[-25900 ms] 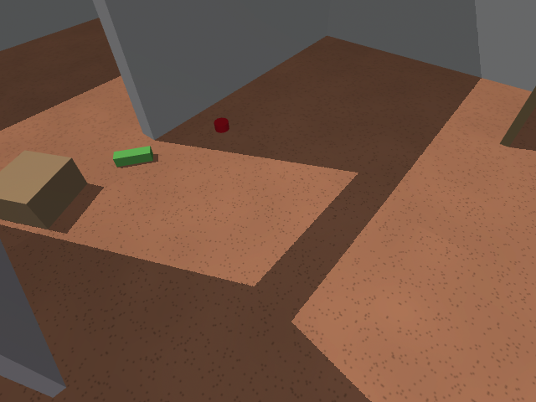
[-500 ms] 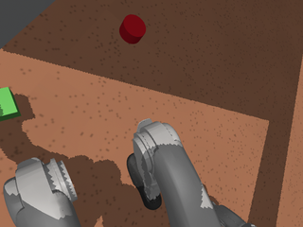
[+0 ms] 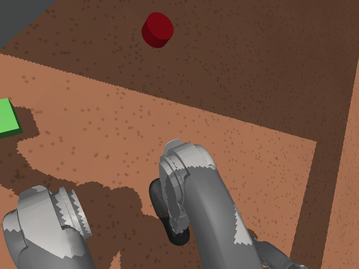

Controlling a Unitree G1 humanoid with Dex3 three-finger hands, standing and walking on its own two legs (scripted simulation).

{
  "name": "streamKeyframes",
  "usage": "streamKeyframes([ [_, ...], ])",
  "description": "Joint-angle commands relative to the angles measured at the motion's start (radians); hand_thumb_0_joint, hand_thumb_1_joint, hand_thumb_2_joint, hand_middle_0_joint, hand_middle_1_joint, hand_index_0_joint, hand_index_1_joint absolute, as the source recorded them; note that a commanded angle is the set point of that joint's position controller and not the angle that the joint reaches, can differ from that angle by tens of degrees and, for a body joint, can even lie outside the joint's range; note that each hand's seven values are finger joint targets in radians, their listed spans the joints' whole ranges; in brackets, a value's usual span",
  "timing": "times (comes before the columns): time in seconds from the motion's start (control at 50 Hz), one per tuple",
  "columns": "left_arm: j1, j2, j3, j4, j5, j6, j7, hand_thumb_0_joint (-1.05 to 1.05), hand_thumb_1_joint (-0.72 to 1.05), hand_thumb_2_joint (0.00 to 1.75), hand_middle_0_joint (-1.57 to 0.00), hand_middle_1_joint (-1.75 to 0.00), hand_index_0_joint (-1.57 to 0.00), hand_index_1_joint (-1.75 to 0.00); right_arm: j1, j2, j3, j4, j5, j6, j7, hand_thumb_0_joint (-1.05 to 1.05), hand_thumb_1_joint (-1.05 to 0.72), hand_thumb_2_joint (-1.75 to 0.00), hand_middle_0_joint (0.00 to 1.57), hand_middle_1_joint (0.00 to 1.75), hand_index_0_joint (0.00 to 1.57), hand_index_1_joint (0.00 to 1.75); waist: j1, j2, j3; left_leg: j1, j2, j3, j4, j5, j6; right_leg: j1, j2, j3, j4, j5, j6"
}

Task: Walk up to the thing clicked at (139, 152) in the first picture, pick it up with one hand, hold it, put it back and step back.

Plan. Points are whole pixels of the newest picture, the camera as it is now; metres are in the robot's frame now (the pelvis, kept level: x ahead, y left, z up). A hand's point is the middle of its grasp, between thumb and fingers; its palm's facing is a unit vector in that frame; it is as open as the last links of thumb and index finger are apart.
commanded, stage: close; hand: left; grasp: from above
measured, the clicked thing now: out of the picture +0.45 +0.31 -0.27
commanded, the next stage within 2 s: settle in 0.86 s
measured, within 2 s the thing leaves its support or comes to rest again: leaves its support in 1.32 s
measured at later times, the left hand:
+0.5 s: hand out of the picture +0.44 +0.31 -0.25, palm faces -0.43 -0.13 -0.89, open 9.9 cm
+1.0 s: hand out of the picture +0.44 +0.31 -0.25, palm faces -0.44 -0.13 -0.89, open 9.8 cm
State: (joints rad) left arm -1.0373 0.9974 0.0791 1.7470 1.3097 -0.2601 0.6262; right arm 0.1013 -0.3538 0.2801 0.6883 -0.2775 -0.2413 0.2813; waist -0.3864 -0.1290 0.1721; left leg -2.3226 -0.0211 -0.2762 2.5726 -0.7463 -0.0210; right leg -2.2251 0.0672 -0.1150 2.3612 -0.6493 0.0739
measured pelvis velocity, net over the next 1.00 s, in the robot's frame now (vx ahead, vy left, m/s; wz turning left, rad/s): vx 0.00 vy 0.00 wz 0.00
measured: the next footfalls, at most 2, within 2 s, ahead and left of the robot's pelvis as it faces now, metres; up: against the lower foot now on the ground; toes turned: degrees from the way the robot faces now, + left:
none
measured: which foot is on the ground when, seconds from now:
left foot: down 0.00-1.00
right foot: down 0.00-1.00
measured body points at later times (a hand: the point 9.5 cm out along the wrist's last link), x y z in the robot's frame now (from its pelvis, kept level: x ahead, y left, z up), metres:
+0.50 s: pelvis +0.00 +0.00 +0.00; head +0.27 +0.13 +0.34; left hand +0.46 +0.31 -0.20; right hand +0.05 -0.26 -0.05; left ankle +0.06 +0.12 -0.27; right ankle +0.12 -0.14 -0.27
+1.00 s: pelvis +0.00 +0.00 +0.00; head +0.27 +0.12 +0.33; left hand +0.46 +0.32 -0.19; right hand +0.05 -0.26 -0.05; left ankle +0.06 +0.12 -0.27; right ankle +0.12 -0.14 -0.27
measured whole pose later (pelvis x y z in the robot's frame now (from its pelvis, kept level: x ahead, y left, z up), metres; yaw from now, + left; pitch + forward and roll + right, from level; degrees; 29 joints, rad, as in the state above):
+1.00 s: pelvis +0.00 +0.00 +0.00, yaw +0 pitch +27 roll -15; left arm -1.06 1.01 0.09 1.77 1.32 -0.26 0.66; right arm 0.09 -0.36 0.30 0.64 -0.28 -0.23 0.25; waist -0.40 -0.13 0.19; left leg -2.31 -0.01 -0.27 2.56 -0.73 -0.02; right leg -2.22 0.07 -0.12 2.34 -0.63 0.08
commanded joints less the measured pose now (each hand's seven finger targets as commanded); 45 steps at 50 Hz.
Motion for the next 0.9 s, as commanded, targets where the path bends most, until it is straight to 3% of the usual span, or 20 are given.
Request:
streamKeyframes([
  [0.0, -0.229, 0.188, 0.003, -0.121, 0.005, -0.033, 0.049, 0.0, 0.04, 0.66, -0.43, -0.83, -0.47, -0.79, 0.181, -0.322, -0.081, 0.009, 0.009, 0.007, -0.008, 0.0, -0.89, -0.9, 0.2, 0.3, 0.2, 0.3, -0.058, 0.552, -0.654, 0.527, 0.043, 0.108, -0.286, 0.313, 0.011, 0.362, 0.021, -0.168, -0.157, 0.309, -0.084],
  [0.1, -0.23, 0.183, 0.007, -0.095, 0.025, -0.028, 0.096, 0.0, 0.11, 0.65, -0.49, -0.8, -0.52, -0.76, 0.168, -0.342, -0.092, 0.008, 0.003, 0.006, -0.007, 0.0, -0.89, -0.9, 0.2, 0.3, 0.2, 0.3, -0.061, 0.553, -0.628, 0.512, 0.044, 0.106, -0.305, 0.292, 0.008, 0.34, 0.027, -0.172, -0.165, 0.291, -0.089],
  [0.12, -0.23, 0.168, -0.008, -0.081, 0.026, -0.023, 0.1, 0.0, 0.11, 0.64, -0.49, -0.79, -0.53, -0.75, 0.163, -0.34, -0.089, 0.006, 0.001, 0.002, -0.003, 0.0, -0.89, -0.9, 0.2, 0.3, 0.2, 0.3, -0.065, 0.553, -0.604, 0.499, 0.043, 0.109, -0.297, 0.28, 0.009, 0.328, 0.02, -0.171, -0.161, 0.283, -0.087],
  [0.2, -0.238, 0.205, 0.011, -0.093, 0.022, 0.002, 0.122, 0.0, 0.19, 0.64, -0.55, -0.78, -0.59, -0.74, 0.148, -0.344, -0.09, -0.004, 0.003, -0.01, -0.008, 0.0, -0.89, -0.9, 0.2, 0.3, 0.2, 0.3, -0.066, 0.502, -0.61, 0.471, 0.044, 0.117, -0.291, 0.236, 0.019, 0.352, 0.023, -0.158, -0.186, 0.258, -0.082],
  [0.22, -0.243, 0.178, -0.006, -0.082, 0.017, 0.009, 0.122, 0.0, 0.2, 0.63, -0.57, -0.76, -0.6, -0.72, 0.154, -0.345, -0.098, 0.004, 0.005, -0.012, -0.007, 0.0, -0.89, -0.9, 0.2, 0.3, 0.2, 0.3, -0.067, 0.505, -0.598, 0.459, 0.042, 0.119, -0.295, 0.215, 0.02, 0.334, 0.022, -0.155, -0.192, 0.236, -0.084],
  [0.26, -0.243, 0.185, 0.0, -0.07, 0.003, 0.023, 0.122, 0.0, 0.22, 0.57, -0.58, -0.73, -0.62, -0.69, 0.156, -0.347, -0.094, -0.002, 0.004, -0.017, -0.009, 0.0, -0.9, -0.9, 0.2, 0.3, 0.2, 0.3, -0.072, 0.491, -0.598, 0.454, 0.044, 0.115, -0.305, 0.189, 0.021, 0.336, 0.021, -0.157, -0.201, 0.216, -0.083],
  [0.28, -0.243, 0.217, 0.022, -0.079, 0.002, 0.026, 0.12, 0.0, 0.24, 0.57, -0.59, -0.73, -0.63, -0.68, 0.156, -0.354, -0.099, -0.008, 0.008, -0.022, -0.009, 0.0, -0.89, -0.9, 0.2, 0.3, 0.2, 0.3, -0.066, 0.484, -0.597, 0.455, 0.046, 0.108, -0.305, 0.187, 0.021, 0.323, 0.017, -0.159, -0.192, 0.212, -0.081],
  [0.42, -0.25, 0.241, 0.046, -0.077, -0.02, 0.038, 0.083, 0.0, 0.32, 0.58, -0.66, -0.7, -0.7, -0.66, 0.176, -0.354, -0.103, -0.014, 0.021, -0.016, -0.021, 0.0, -0.89, -0.9, 0.2, 0.3, 0.2, 0.3, -0.06, 0.489, -0.624, 0.442, 0.044, 0.116, -0.307, 0.191, 0.026, 0.354, 0.019, -0.148, -0.206, 0.213, -0.083],
  [0.54, -0.221, 0.237, 0.031, -0.069, -0.016, 0.025, 0.053, 0.0, 0.37, 0.56, -0.7, -0.67, -0.74, -0.64, 0.176, -0.347, -0.091, -0.019, 0.021, -0.007, -0.023, 0.0, -0.89, -0.9, 0.2, 0.3, 0.2, 0.3, -0.061, 0.492, -0.61, 0.463, 0.041, 0.122, -0.294, 0.241, 0.024, 0.364, 0.016, -0.149, -0.187, 0.257, -0.083],
  [0.74, -0.214, 0.235, 0.024, -0.06, -0.002, -0.003, 0.052, 0.0, 0.52, 0.63, -0.82, -0.69, -0.85, -0.66, 0.19, -0.353, -0.085, -0.023, 0.008, 0.014, -0.035, 0.0, -0.89, -0.9, 0.2, 0.3, 0.2, 0.3, -0.069, 0.492, -0.613, 0.473, 0.043, 0.116, -0.302, 0.257, 0.022, 0.368, 0.019, -0.158, -0.19, 0.265, -0.083],
  [0.78, -0.212, 0.237, 0.02, -0.051, -0.007, -0.007, 0.058, 0.0, 0.54, 0.65, -0.84, -0.7, -0.87, -0.67, 0.176, -0.339, -0.072, -0.027, 0.011, 0.015, -0.037, 0.0, -0.89, -0.9, 0.2, 0.3, 0.2, 0.3, -0.069, 0.478, -0.602, 0.462, 0.044, 0.116, -0.3, 0.244, 0.022, 0.376, 0.019, -0.156, -0.195, 0.257, -0.082],
  [0.88, -0.244, 0.223, -0.003, -0.074, -0.002, -0.006, 0.064, 0.0, 0.59, 0.65, -0.89, -0.69, -0.91, -0.66, 0.171, -0.354, -0.084, -0.033, 0.009, 0.015, -0.046, 0.0, -0.89, -0.9, 0.2, 0.3, 0.2, 0.3, -0.072, 0.519, -0.596, 0.468, 0.044, 0.114, -0.324, 0.2, 0.019, 0.354, 0.022, -0.157, -0.206, 0.22, -0.09],
])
